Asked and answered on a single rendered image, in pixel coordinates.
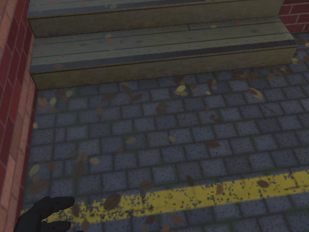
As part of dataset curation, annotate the robot left hand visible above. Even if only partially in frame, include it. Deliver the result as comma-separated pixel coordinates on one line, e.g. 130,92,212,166
14,196,84,232

